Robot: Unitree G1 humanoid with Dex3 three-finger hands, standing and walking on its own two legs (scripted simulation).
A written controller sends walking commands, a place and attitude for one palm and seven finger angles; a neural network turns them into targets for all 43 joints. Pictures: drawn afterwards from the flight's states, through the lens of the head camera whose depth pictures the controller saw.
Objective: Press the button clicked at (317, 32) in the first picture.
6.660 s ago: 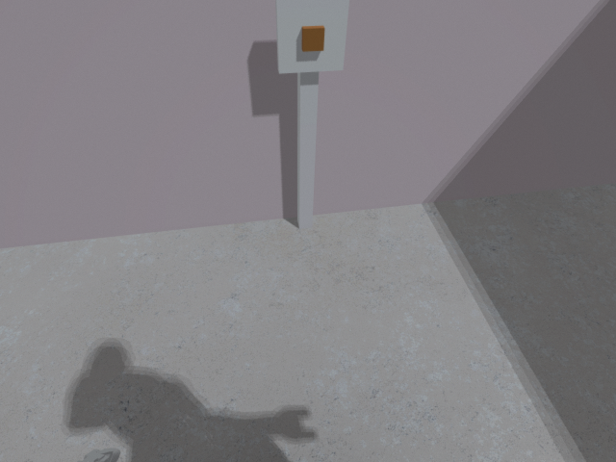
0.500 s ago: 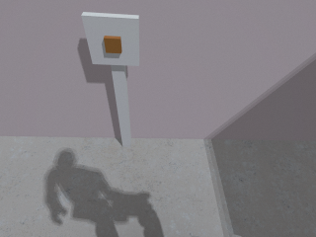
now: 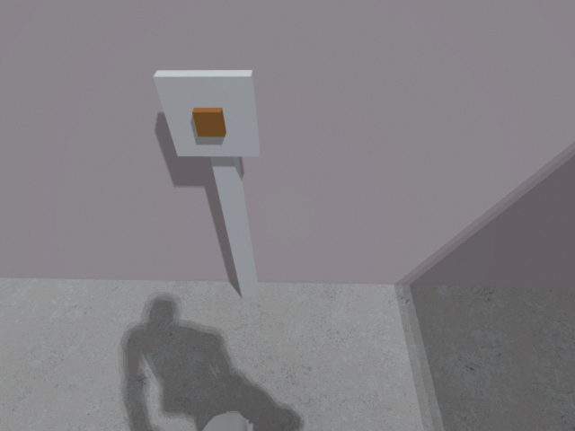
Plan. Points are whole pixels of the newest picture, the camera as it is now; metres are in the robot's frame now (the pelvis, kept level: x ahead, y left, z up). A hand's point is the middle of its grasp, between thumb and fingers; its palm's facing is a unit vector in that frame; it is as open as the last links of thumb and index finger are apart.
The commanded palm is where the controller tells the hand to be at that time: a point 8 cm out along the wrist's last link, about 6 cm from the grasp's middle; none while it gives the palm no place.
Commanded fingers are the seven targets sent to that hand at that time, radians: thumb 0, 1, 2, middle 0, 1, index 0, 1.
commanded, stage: take the last steps up to it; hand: left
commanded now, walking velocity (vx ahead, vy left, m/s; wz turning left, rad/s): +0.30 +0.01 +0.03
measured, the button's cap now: (210, 121) +0.72 +0.22 +0.06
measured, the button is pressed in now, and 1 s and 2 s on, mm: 0 0 0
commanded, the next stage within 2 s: come to a stop and stand still in 0.44 s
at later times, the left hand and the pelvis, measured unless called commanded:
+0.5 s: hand (154, 403) +0.20 +0.25 -0.17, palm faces +0.04 -0.98 -0.19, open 7.4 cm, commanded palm none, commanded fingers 0.00 0.90 0.90 -0.20 -0.30 -0.20 -0.30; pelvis +0.15 +0.07 +0.00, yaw -2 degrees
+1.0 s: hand (173, 365) +0.27 +0.24 -0.19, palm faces +0.03 -0.97 -0.23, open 7.3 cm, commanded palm none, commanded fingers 0.00 0.90 0.90 -0.20 -0.30 -0.20 -0.30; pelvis +0.18 +0.06 -0.02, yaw +0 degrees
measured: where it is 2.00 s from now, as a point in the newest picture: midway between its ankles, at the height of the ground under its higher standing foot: outside the picture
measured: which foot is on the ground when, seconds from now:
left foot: up 0.00-0.18, down 0.20-0.68, up 0.70-1.00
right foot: down 0.00-0.22, up 0.24-0.64, down 0.66-1.00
